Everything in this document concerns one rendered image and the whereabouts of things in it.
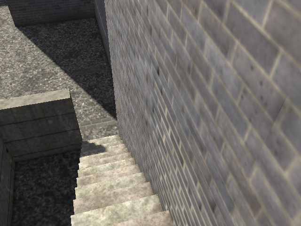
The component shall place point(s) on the stairs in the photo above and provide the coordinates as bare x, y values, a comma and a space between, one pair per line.
111, 190

